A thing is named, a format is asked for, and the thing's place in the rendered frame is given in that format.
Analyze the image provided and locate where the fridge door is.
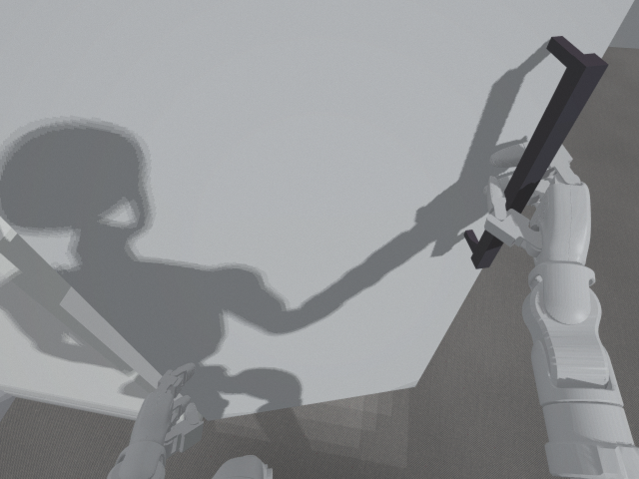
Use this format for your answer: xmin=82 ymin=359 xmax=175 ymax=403
xmin=0 ymin=0 xmax=634 ymax=421

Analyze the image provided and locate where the robot left forearm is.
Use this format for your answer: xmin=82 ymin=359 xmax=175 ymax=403
xmin=107 ymin=441 xmax=166 ymax=479

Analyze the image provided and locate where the left robot thigh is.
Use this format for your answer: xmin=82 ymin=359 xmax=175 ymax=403
xmin=212 ymin=456 xmax=273 ymax=479

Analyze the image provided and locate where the robot right hand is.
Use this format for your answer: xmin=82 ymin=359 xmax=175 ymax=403
xmin=483 ymin=142 xmax=591 ymax=266

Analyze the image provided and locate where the robot right forearm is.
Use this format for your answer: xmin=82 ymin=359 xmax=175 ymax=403
xmin=522 ymin=261 xmax=639 ymax=479

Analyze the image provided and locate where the handle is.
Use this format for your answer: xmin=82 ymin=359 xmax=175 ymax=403
xmin=464 ymin=36 xmax=608 ymax=269

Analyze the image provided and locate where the robot left hand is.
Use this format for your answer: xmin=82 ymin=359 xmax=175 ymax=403
xmin=129 ymin=363 xmax=204 ymax=459

